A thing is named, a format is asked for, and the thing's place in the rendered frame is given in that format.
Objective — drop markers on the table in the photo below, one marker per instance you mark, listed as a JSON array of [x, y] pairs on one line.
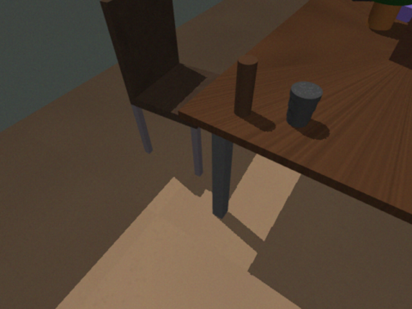
[[359, 138]]

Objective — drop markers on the potted plant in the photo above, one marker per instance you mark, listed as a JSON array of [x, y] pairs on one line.
[[384, 13]]

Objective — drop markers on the chair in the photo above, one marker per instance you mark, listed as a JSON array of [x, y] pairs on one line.
[[143, 34]]

